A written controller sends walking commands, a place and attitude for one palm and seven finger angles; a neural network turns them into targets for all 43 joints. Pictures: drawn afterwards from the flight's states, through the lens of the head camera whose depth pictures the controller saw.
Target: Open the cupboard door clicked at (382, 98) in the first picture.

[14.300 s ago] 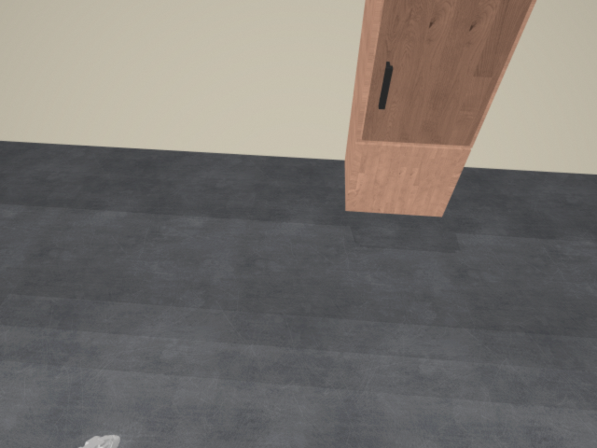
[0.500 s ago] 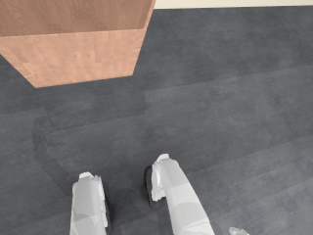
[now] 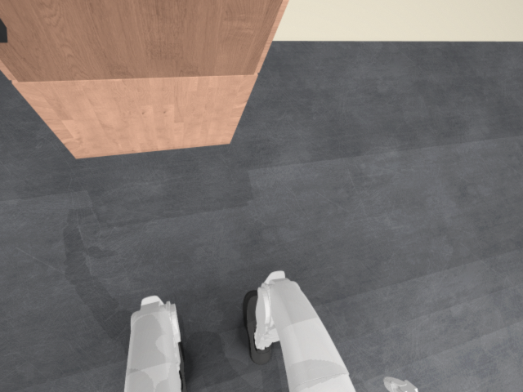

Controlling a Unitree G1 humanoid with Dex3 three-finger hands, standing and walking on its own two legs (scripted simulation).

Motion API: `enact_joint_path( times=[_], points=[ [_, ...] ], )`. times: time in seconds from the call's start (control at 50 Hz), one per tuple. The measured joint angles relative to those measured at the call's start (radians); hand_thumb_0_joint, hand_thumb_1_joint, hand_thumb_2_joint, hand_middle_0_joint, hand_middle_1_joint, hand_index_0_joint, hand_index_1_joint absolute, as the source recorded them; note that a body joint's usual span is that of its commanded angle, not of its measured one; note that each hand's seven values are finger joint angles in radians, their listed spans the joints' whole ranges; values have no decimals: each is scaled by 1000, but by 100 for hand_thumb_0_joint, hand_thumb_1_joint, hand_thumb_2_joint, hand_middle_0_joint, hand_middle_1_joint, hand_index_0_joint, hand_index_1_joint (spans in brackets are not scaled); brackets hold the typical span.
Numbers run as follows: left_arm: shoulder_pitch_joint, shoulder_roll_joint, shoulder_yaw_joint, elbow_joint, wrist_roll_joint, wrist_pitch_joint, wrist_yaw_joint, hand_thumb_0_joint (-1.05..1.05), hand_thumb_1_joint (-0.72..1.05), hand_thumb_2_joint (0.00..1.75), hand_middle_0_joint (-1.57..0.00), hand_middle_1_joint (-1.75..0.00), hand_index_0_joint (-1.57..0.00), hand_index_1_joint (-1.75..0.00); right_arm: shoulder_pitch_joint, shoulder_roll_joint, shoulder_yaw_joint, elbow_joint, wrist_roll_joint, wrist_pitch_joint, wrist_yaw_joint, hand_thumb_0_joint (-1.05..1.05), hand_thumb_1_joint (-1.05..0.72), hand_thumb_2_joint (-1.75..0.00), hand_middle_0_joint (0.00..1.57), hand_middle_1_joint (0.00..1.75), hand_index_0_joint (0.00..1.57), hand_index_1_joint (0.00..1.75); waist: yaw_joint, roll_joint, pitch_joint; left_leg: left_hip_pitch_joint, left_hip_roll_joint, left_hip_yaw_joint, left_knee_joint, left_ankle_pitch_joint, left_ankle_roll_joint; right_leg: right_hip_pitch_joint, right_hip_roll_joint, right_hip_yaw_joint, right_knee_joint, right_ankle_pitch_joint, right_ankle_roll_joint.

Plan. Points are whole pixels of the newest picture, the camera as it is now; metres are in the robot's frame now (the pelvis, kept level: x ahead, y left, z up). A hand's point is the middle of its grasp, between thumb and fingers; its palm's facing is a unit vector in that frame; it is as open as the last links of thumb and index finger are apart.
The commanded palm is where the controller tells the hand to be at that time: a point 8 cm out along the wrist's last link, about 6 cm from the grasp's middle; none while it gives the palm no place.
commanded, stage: move the hooked fingers beside the handle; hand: left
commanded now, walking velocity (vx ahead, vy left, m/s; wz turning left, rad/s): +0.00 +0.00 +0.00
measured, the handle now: out of the picture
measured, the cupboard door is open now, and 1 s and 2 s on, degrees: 0 0 0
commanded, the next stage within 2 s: slide the fingers in behind the handle in 0.14 s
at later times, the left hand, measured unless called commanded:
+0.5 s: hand out of the picture +0.54 +0.33 +0.05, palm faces +0.11 -0.99 -0.04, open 14.0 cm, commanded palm +0.54 +0.32 +0.05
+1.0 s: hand out of the picture +0.55 +0.29 +0.05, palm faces +0.10 -0.99 -0.04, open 14.0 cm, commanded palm +0.54 +0.30 +0.05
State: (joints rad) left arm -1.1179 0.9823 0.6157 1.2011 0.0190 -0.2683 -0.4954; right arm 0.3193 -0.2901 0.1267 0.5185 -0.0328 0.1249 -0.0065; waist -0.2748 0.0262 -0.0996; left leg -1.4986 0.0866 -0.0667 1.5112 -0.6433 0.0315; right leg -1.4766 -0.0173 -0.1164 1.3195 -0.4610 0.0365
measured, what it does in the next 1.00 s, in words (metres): stands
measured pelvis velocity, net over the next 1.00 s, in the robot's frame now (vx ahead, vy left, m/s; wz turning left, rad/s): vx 0.00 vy -0.01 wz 0.01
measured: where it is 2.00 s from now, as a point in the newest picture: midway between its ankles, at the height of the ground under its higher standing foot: (217, 358)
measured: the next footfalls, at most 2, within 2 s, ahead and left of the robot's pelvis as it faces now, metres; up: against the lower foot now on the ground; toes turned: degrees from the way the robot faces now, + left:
none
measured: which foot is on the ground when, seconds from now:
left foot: down 0.00-1.00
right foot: down 0.00-1.00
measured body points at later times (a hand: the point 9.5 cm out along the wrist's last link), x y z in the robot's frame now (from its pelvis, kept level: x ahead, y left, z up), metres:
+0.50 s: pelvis +0.00 +0.00 +0.00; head +0.22 +0.06 +0.38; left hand +0.53 +0.38 +0.06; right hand +0.01 -0.27 -0.09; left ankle +0.01 +0.09 -0.57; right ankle +0.07 -0.15 -0.57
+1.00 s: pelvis +0.00 -0.01 +0.00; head +0.21 +0.06 +0.39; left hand +0.54 +0.35 +0.06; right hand +0.01 -0.27 -0.09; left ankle +0.01 +0.09 -0.57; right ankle +0.07 -0.15 -0.57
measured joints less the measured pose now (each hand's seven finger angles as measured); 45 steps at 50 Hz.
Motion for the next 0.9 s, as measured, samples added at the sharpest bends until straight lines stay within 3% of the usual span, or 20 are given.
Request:
enact_joint_path(
  times=[0.16,0.36,0.54,0.9],
  points=[
    [19,-22,11,-21,-8,-17,4,-1,-50,30,-30,-120,-30,-120,-6,8,-1,6,0,6,6,0,-90,-90,21,30,21,30,9,-2,5,2,-1,2,-1,3,-2,0,0,2,2,1,-1],
    [-7,-7,-7,-1,-10,-14,5,-1,-50,30,-30,-120,-30,-120,-1,14,8,16,3,0,4,0,-90,-90,21,30,21,30,6,0,6,-11,-1,-2,10,4,-5,-14,0,0,16,0,-6],
    [32,-46,3,-35,-20,-10,13,-1,-50,30,-30,-120,-30,-120,6,15,-1,16,4,0,11,0,-90,-90,21,30,21,30,10,3,2,-3,4,2,6,5,-5,-10,5,5,12,5,-6],
    [38,-122,-41,-39,-24,-40,76,-1,-50,30,-30,-120,-30,-120,7,16,-15,33,-2,-14,15,0,-90,-90,21,30,21,30,14,5,-7,21,-2,9,-13,12,-6,10,0,11,1,6,-6]
  ],
)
